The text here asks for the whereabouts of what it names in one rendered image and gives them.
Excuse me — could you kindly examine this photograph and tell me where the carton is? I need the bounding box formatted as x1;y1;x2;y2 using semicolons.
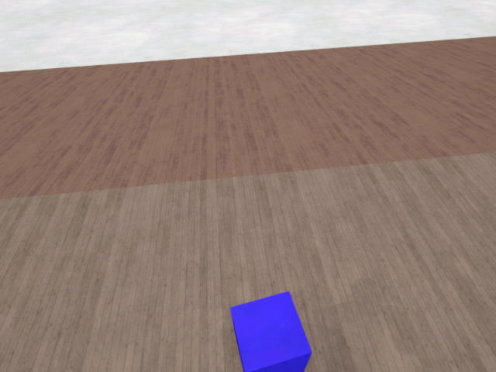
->
230;291;312;372

